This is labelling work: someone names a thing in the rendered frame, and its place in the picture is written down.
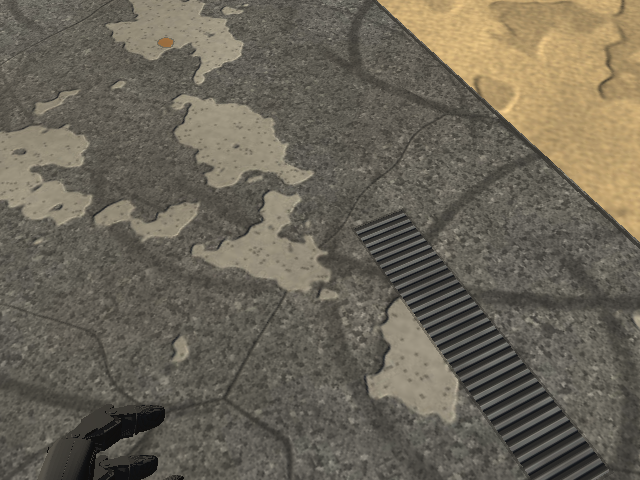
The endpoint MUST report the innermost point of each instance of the left robot hand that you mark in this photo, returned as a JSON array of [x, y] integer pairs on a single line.
[[74, 457]]

